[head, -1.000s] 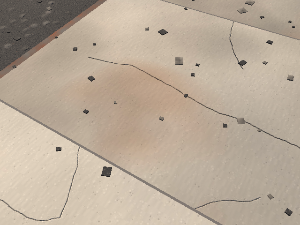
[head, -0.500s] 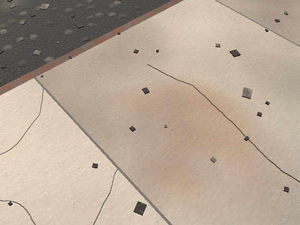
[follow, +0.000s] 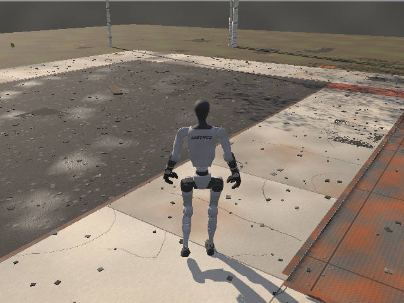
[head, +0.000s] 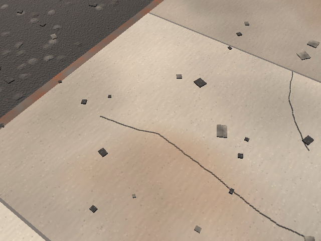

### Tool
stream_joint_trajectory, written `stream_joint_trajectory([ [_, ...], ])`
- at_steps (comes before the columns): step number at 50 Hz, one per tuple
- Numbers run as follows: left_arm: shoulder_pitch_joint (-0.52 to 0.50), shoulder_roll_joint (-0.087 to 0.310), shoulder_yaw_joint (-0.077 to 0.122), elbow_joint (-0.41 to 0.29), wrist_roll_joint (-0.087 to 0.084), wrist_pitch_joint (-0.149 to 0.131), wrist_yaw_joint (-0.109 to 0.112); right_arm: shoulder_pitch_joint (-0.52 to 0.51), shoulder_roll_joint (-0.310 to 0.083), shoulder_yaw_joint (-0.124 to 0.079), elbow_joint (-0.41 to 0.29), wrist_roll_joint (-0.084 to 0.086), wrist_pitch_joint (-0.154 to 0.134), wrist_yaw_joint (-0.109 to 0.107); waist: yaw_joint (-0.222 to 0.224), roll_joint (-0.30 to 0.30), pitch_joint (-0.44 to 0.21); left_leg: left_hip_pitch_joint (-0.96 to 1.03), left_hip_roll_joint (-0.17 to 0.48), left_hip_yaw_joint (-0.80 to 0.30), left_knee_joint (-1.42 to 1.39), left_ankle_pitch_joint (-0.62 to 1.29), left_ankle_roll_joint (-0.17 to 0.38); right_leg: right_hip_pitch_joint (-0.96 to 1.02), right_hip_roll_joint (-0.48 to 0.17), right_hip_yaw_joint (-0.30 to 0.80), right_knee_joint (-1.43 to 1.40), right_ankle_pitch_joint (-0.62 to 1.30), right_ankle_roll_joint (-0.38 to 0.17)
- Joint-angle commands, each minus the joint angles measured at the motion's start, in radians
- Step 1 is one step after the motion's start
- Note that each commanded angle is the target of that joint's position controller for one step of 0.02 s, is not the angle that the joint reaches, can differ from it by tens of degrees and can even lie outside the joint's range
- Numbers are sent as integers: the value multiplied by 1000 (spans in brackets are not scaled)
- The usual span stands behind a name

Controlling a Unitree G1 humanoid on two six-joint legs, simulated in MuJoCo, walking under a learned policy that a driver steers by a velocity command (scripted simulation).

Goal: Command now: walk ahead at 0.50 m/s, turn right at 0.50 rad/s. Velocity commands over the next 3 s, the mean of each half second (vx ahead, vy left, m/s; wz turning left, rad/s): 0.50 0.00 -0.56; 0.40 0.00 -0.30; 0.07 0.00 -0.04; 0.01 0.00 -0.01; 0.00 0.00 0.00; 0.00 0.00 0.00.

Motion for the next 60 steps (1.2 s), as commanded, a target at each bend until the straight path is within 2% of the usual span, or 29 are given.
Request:
stream_joint_trajectory([
  [1,35,121,34,-69,11,-5,15,-41,-132,-37,-111,-14,-26,-2,-2,-19,-91,-266,84,-58,-66,66,-34,272,-279,399,-251,234,-221],
  [4,33,145,41,-56,2,-6,31,-53,-94,-24,-116,-21,-2,-11,-12,-40,-57,-232,79,-16,-222,129,-90,137,-238,301,-277,311,-216],
  [8,81,169,51,-27,-8,10,50,-209,-56,-8,-146,-16,-8,-6,52,-72,-48,-116,19,4,-536,435,-107,60,-161,232,-252,201,-139],
  [12,133,164,53,0,-18,24,54,-264,-96,-26,-162,5,-21,5,65,-95,-60,-66,-4,-46,-672,453,-83,154,-203,345,-178,76,-104],
  [14,121,160,54,0,-14,28,55,-233,-124,-42,-156,8,-29,6,37,-120,-61,-30,2,-58,-694,373,-51,202,-231,406,-118,67,-85],
  [16,104,117,41,-9,-7,30,51,-96,-156,-65,-125,1,-37,-3,-39,-117,-122,180,27,-48,-747,342,5,173,-178,386,27,98,-41],
  [17,115,52,18,-24,7,27,46,37,-205,-80,-118,-16,-39,-11,-92,-13,-253,413,187,-198,-741,261,68,77,-114,307,289,-26,-6],
  [18,247,-4,-2,-58,-19,17,45,113,-283,-101,-83,-25,-23,-8,-34,315,-361,700,400,-656,-835,21,229,-265,17,168,607,-424,56],
  [19,245,97,15,-32,-29,17,49,99,-197,-86,-93,-2,-18,-1,-54,241,-303,668,419,-765,-889,-203,226,-391,-65,185,749,-410,72],
  [20,144,154,33,-38,-23,23,49,61,-140,-71,-101,1,-14,-5,-80,146,-182,560,375,-608,-900,-175,183,-421,-98,170,789,-316,79],
  [21,90,150,35,-48,-12,28,51,17,-120,-63,-104,-8,-8,-6,-69,82,-117,456,332,-472,-906,-33,157,-396,-130,139,778,-246,86],
  [22,55,138,37,-60,-4,27,48,-8,-98,-56,-96,-11,-5,-7,-58,76,-65,377,292,-373,-925,87,152,-383,-155,136,737,-198,91],
  [24,63,103,36,-65,-15,35,38,-24,-79,-51,-82,-15,-10,-11,-30,124,-43,295,247,-240,-971,198,143,-319,-191,116,690,-151,94],
  [28,9,53,24,-91,-9,48,33,-13,-112,-65,-43,-7,-19,-11,-27,89,-16,283,263,-107,-1027,339,179,-365,-212,96,580,-82,113],
  [33,-104,12,3,-107,-4,24,13,14,-141,-68,7,2,-9,-5,-58,55,2,302,230,37,-1041,459,171,-305,-189,56,283,126,99],
  [38,-238,16,-1,-153,-6,7,-12,90,-174,-73,73,26,17,-4,-79,59,46,400,268,65,-999,583,152,-253,-154,-7,91,99,56],
  [40,-176,50,16,-142,10,1,-15,80,-196,-76,85,31,31,-12,-24,95,-16,441,257,89,-866,903,117,-121,-101,-41,33,66,21],
  [41,-53,82,35,-103,19,-2,-12,60,-197,-74,85,34,36,-16,51,90,-95,419,223,123,-725,1020,85,59,-66,-62,-33,157,-7],
  [42,54,132,55,-70,26,2,1,69,-174,-64,79,25,31,-21,99,72,-173,303,176,154,-559,943,40,281,-90,-32,-41,339,-31],
  [43,172,230,72,-57,49,15,23,94,-100,-34,36,-23,16,-17,110,-126,-333,1,83,171,-213,408,-23,649,-342,249,78,803,-131],
  [44,152,212,52,-62,45,22,23,223,-51,-7,72,-12,10,-1,59,-259,-537,-179,-26,32,81,-289,-67,817,-565,575,19,931,-317],
  [45,130,153,42,-65,31,29,16,160,-158,-39,88,16,14,3,99,-113,-510,-184,27,-73,127,-271,-63,703,-502,477,-11,863,-283],
  [46,56,123,30,-58,21,26,13,61,-146,-36,52,37,19,2,74,-109,-339,-252,65,-37,97,-231,-57,578,-442,338,-35,803,-236],
  [47,-3,91,20,-46,13,20,11,30,-119,-32,54,24,28,-9,40,-46,-230,-254,93,-16,16,-168,-63,433,-386,270,-81,727,-196],
  [48,-49,66,14,-44,12,16,11,33,-116,-36,62,10,43,-20,6,-45,-185,-192,116,-18,-54,-113,-70,316,-356,224,-123,665,-172],
  [50,-108,66,16,-29,35,9,7,95,-75,-30,87,1,74,-32,-52,-78,-168,-13,107,-1,-142,-23,-94,123,-322,147,-187,644,-170],
  [52,-146,64,16,-9,41,2,11,98,-53,-25,91,-5,86,-42,-69,-104,-165,62,97,9,-280,24,-105,56,-303,93,-203,635,-171],
  [57,-123,73,15,60,36,21,28,-15,-71,-28,73,-8,103,-44,-24,-113,-150,144,84,5,-504,192,-79,44,-302,113,-230,235,-139],
  [60,-116,27,-7,95,25,29,27,-38,-71,-29,71,-28,101,-39,-43,-75,-91,255,76,4,-721,313,-37,-9,-236,115,-191,-98,-50],
])
Next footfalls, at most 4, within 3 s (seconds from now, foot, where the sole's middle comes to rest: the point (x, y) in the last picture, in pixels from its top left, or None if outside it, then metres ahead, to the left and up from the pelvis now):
0.34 left None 0.38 0.13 -0.77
0.84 right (220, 216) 0.55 -0.22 -0.77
1.22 left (169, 188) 0.68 -0.01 -0.77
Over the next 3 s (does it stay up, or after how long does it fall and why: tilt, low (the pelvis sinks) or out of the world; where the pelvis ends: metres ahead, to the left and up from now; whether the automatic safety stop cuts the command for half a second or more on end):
stays up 0.58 -0.10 0.01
